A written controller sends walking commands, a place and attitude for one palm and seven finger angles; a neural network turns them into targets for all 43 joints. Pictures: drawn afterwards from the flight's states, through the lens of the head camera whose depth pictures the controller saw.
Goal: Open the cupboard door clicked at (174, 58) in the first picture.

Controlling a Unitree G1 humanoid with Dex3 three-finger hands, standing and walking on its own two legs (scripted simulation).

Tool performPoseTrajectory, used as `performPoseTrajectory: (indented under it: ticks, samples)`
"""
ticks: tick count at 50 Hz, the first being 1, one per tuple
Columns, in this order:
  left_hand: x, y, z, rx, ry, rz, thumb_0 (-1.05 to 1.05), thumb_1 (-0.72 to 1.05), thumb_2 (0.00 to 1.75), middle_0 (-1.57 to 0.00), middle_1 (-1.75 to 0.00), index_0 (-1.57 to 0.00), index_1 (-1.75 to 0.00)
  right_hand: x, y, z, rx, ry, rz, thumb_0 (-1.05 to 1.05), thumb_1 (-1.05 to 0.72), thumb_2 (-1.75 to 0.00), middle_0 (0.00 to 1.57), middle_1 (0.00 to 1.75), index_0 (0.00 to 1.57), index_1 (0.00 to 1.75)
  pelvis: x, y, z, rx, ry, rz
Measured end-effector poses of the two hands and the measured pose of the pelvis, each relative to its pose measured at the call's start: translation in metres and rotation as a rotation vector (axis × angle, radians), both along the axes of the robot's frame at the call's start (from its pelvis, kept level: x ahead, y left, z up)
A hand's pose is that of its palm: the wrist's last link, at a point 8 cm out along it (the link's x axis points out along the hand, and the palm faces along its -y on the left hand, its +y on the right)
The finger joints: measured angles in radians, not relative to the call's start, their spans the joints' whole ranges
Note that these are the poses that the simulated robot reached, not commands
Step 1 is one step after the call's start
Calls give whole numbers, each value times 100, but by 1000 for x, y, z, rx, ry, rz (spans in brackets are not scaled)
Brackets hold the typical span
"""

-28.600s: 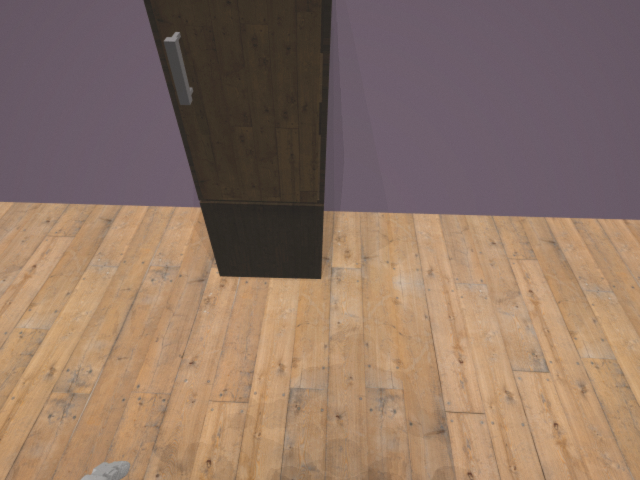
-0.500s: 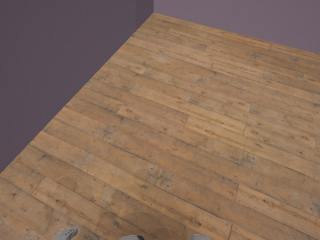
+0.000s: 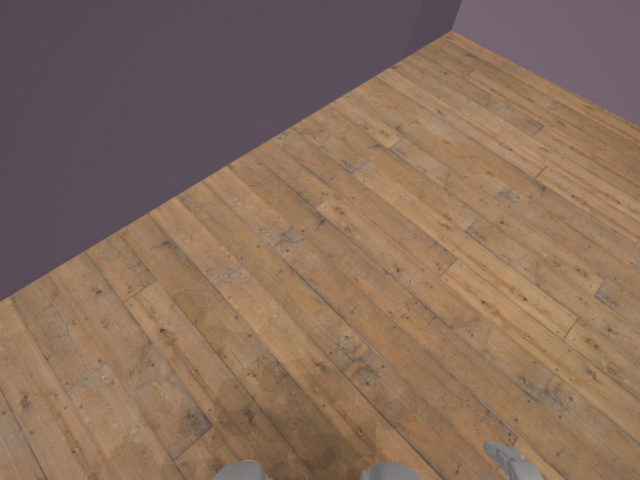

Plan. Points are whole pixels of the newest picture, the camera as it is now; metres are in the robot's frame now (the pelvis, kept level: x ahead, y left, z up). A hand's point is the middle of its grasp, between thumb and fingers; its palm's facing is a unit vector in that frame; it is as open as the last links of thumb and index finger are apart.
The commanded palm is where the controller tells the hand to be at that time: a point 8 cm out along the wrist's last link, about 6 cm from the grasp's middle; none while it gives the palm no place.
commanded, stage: turn to face it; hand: left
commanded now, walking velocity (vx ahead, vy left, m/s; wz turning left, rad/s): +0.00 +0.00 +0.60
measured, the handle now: out of the picture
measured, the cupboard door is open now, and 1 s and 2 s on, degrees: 49 49 49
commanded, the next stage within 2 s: none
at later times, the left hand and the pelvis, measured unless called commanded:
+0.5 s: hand out of the picture +0.04 +0.17 -0.15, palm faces +0.28 -0.93 -0.23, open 7.4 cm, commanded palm none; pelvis +0.03 -0.03 +0.01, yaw +18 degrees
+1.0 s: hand out of the picture +0.05 +0.19 -0.14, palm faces +0.53 -0.79 -0.30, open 7.4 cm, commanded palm none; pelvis +0.07 -0.05 +0.01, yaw +35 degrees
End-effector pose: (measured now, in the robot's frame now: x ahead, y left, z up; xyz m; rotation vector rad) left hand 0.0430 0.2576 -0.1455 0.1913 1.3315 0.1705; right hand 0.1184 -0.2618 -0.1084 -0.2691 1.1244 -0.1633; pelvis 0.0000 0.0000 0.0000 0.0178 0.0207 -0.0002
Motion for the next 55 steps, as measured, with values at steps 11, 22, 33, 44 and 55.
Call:
performPoseTrajectory:
  ticks: [11,22,33,44,55]
  samples:
    - [32,-9,33,78,-172,77,1,90,90,-20,-30,-20,-30,9,-8,-19,63,79,74,1,-90,-89,20,30,21,30,13,-31,4,-11,6,124]
    - [-8,-44,36,39,-105,207,0,90,90,-20,-30,-20,-30,54,-10,-8,62,124,179,1,-91,-89,20,30,20,30,29,-40,17,22,4,266]
    - [-55,-17,0,-6,-31,396,1,90,90,-20,-30,-20,-30,109,44,0,-12,44,381,1,-91,-89,20,30,20,30,36,-17,2,-15,0,407]
    - [-22,-8,35,83,-168,464,1,90,90,-20,-30,-20,-30,116,40,-8,12,128,449,1,-90,-89,20,30,21,30,54,-33,12,-29,2,523]
    - [-43,-60,45,101,-146,590,0,90,90,-20,-30,-20,-30,169,38,-15,35,157,546,1,-91,-89,20,30,20,30,77,-52,16,15,-7,672]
